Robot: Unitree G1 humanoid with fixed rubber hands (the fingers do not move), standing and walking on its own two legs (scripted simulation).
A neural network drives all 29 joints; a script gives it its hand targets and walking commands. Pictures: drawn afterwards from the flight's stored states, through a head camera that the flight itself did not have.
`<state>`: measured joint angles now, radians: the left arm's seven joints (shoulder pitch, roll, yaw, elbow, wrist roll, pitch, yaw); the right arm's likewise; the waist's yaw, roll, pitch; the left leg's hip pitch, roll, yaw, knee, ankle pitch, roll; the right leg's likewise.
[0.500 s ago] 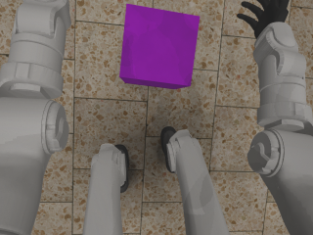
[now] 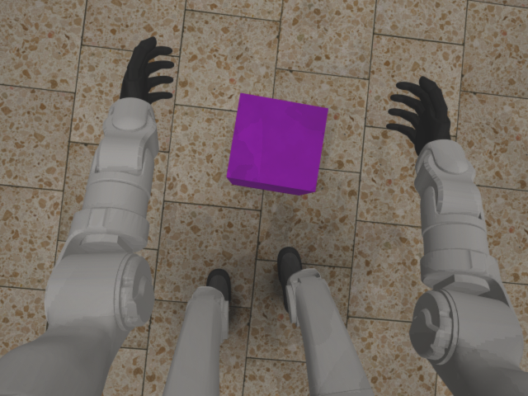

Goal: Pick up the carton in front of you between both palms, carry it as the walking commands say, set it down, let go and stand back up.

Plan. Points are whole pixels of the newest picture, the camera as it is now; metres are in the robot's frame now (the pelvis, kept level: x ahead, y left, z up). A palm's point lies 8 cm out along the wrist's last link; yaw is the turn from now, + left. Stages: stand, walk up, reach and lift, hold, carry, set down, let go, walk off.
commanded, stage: let go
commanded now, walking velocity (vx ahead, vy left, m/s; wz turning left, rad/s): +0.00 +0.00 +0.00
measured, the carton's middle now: (273, 151) +0.50 -0.09 -0.54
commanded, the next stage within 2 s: stand in 1.24 s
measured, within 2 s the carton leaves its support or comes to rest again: neither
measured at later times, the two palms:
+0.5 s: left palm (70, 234) +0.35 +0.17 -0.01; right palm (507, 279) +0.25 -0.26 +0.01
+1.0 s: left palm out of the picture +0.25 +0.25 +0.04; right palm (489, 319) +0.23 -0.22 +0.04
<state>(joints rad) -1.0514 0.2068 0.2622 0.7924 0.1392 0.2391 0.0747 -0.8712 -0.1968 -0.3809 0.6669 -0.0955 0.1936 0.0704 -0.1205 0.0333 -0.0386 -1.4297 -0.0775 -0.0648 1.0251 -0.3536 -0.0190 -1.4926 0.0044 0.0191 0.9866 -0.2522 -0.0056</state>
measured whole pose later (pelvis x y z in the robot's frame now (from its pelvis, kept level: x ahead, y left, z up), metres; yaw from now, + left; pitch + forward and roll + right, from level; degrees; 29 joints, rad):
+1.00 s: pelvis +0.08 +0.02 +0.11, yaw -3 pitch -3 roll -1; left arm 0.23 0.21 0.03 0.42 0.00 0.11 -0.06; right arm 0.22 -0.22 -0.05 0.43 -0.02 0.12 0.08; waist 0.01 0.03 0.08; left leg -0.07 -0.04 -0.05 0.45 -0.32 0.04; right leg -0.15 0.02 0.05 0.43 -0.23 0.02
